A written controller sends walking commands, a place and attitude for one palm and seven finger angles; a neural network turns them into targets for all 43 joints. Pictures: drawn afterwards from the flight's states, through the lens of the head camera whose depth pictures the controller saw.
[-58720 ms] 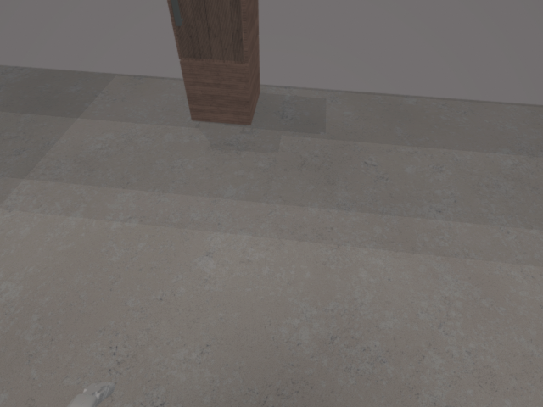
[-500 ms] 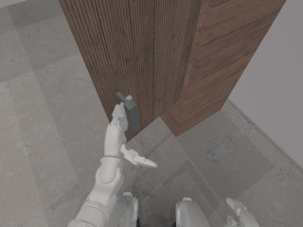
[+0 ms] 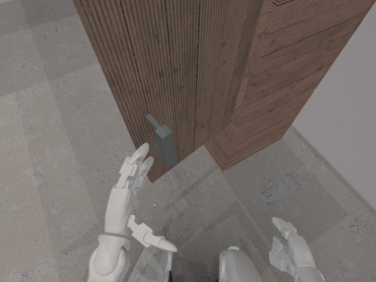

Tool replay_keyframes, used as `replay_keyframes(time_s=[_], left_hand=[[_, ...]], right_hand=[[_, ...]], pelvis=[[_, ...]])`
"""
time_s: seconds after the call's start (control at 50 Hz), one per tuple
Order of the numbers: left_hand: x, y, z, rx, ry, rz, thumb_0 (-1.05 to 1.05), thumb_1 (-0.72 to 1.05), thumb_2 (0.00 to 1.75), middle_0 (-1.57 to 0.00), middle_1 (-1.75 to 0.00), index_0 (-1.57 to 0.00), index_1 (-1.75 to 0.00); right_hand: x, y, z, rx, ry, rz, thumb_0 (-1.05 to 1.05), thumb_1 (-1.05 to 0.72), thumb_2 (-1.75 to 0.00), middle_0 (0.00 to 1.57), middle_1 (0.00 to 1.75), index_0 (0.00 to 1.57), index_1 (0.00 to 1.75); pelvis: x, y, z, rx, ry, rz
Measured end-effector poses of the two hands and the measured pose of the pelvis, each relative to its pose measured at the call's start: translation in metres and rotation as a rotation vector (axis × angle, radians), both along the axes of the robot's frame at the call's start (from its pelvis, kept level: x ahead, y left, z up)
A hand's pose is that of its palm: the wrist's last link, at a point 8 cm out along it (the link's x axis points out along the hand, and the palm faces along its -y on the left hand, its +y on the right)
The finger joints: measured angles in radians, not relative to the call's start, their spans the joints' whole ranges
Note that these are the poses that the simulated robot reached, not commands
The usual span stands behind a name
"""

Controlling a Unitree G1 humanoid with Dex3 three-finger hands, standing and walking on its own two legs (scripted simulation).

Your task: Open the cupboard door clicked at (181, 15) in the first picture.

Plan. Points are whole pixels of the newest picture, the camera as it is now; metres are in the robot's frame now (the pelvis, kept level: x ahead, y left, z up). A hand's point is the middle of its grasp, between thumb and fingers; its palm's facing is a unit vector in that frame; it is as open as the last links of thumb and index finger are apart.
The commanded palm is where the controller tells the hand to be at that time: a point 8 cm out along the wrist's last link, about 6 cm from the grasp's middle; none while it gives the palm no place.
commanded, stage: slide the hand sideways off the handle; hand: left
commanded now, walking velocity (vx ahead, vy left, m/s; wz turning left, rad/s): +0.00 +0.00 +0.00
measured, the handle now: (160, 141) +0.40 +0.09 +0.03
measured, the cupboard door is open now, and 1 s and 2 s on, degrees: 100 100 100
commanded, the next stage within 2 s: draw the hand back to the body in 0.32 s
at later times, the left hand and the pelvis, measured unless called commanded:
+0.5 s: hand (142, 226) +0.22 +0.10 +0.03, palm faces -0.10 -0.99 -0.01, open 16.3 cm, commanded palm +0.20 +0.17 +0.05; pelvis -0.02 -0.01 -0.02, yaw +0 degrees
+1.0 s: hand (64, 218) +0.20 +0.18 +0.15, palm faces +0.05 -0.98 -0.19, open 15.9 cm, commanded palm +0.17 +0.23 +0.16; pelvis +0.01 +0.00 +0.07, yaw +0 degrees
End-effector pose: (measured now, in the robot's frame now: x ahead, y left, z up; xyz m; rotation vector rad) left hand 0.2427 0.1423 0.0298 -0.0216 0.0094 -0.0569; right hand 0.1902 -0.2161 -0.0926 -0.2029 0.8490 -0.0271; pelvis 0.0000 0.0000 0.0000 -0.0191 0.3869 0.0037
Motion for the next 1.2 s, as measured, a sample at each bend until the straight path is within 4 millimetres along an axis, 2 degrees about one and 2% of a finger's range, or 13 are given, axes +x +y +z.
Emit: replay_keyframes(time_s=[0.2,0.32,0.5,0.58,0.64,0.68,0.84,0.94,1.04,1.12,1.2], left_hand=[[-0.025,0.012,-0.006,0.026,0.047,-0.004,-0.01,-0.5,0.3,-0.15,-0.3,-0.15,-0.3],[-0.035,0.024,0.001,0.028,0.006,0.019,-0.01,-0.5,0.3,-0.15,-0.3,-0.15,-0.3],[-0.036,0.018,0.0,0.03,0.015,-0.047,-0.01,-0.5,0.3,-0.15,-0.3,-0.15,-0.3],[-0.04,0.031,0.031,0.064,-0.015,-0.008,-0.02,-0.5,0.3,-0.15,-0.3,-0.15,-0.3],[-0.048,0.044,0.061,0.084,-0.041,0.039,-0.02,-0.5,0.3,-0.15,-0.3,-0.15,-0.3],[-0.053,0.05,0.074,0.087,-0.039,0.057,-0.01,-0.5,0.3,-0.15,-0.3,-0.15,-0.3],[-0.06,0.057,0.085,0.065,0.039,0.001,-0.01,-0.5,0.3,-0.15,-0.3,-0.15,-0.3],[-0.06,0.075,0.118,0.083,-0.043,0.03,-0.01,-0.47,0.31,-0.15,-0.3,-0.15,-0.3],[-0.064,0.094,0.143,0.266,0.049,0.166,-0.01,-0.37,0.36,-0.16,-0.3,-0.16,-0.3],[-0.07,0.101,0.152,0.336,0.142,0.238,-0.01,-0.25,0.41,-0.16,-0.3,-0.16,-0.3],[-0.071,0.112,0.165,0.379,0.159,0.298,-0.01,-0.12,0.46,-0.17,-0.3,-0.17,-0.3]], right_hand=[[-0.003,-0.011,-0.001,-0.015,-0.037,-0.013,0.01,-0.91,-0.9,0.2,0.3,0.2,0.3],[-0.013,-0.018,-0.004,-0.03,-0.05,-0.026,0.01,-0.91,-0.9,0.2,0.3,0.2,0.3],[-0.028,-0.024,-0.007,-0.042,-0.062,-0.056,0.01,-0.91,-0.9,0.2,0.3,0.2,0.3],[-0.034,-0.021,0.003,-0.023,-0.061,-0.085,0.01,-0.91,-0.9,0.2,0.3,0.2,0.3],[-0.037,-0.016,0.016,-0.004,-0.067,-0.099,0.01,-0.91,-0.9,0.2,0.3,0.2,0.3],[-0.037,-0.014,0.027,0.003,-0.076,-0.101,0.01,-0.91,-0.9,0.2,0.3,0.2,0.3],[-0.029,-0.017,0.068,-0.042,-0.151,-0.095,0.01,-0.91,-0.9,0.21,0.3,0.2,0.3],[-0.02,-0.019,0.088,-0.054,-0.192,-0.108,0.01,-0.91,-0.9,0.21,0.3,0.2,0.3],[-0.01,-0.011,0.107,-0.052,-0.196,-0.126,0.01,-0.91,-0.9,0.2,0.3,0.2,0.3],[-0.004,-0.002,0.118,-0.037,-0.206,-0.121,0.01,-0.91,-0.9,0.2,0.3,0.2,0.3],[0.001,0.007,0.124,-0.032,-0.203,-0.097,0.01,-0.91,-0.9,0.2,0.3,0.2,0.3]], pelvis=[[-0.006,-0.007,-0.006,0.001,-0.01,0.0],[-0.011,-0.01,-0.01,-0.004,-0.013,0.002],[-0.019,-0.009,-0.016,-0.006,-0.019,-0.004],[-0.018,-0.009,-0.005,-0.004,-0.049,-0.006],[-0.016,-0.008,0.009,-0.005,-0.076,-0.002],[-0.013,-0.007,0.019,-0.006,-0.092,0.001],[-0.005,-0.003,0.043,-0.012,-0.145,0.011],[0.002,-0.001,0.055,-0.016,-0.181,0.011],[0.012,0.003,0.074,-0.007,-0.224,0.004],[0.018,0.008,0.088,-0.003,-0.258,0.0],[0.022,0.01,0.098,0.002,-0.292,0.0]])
